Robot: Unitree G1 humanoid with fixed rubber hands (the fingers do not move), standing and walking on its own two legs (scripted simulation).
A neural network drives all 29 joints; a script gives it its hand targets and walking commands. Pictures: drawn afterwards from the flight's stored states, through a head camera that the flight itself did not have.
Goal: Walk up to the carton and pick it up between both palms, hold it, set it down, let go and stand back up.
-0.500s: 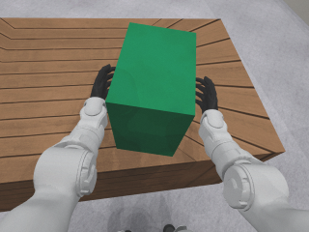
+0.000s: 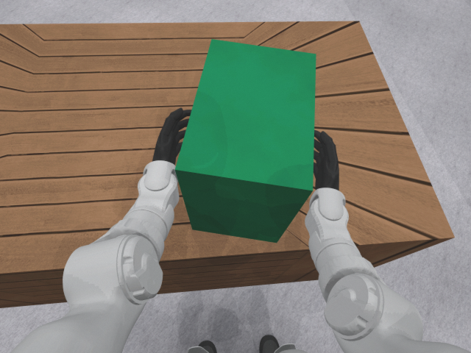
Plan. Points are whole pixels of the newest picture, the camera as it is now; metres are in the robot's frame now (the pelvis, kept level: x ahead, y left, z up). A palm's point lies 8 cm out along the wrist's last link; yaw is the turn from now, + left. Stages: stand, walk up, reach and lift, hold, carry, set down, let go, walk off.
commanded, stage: reach and lift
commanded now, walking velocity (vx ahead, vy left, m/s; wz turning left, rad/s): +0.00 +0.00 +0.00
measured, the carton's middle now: (247, 151) +0.48 -0.04 -0.03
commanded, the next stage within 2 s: none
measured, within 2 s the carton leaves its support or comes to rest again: neither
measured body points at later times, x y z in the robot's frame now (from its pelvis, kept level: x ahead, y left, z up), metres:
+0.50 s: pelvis +0.01 -0.01 +0.01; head +0.15 +0.02 +0.43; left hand +0.48 +0.10 +0.01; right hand +0.42 -0.17 +0.00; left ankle +0.01 +0.09 -0.71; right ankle +0.00 -0.13 -0.71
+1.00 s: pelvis +0.00 -0.01 +0.01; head +0.15 +0.02 +0.43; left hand +0.48 +0.10 +0.00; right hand +0.41 -0.16 +0.00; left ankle +0.01 +0.09 -0.71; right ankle +0.00 -0.13 -0.71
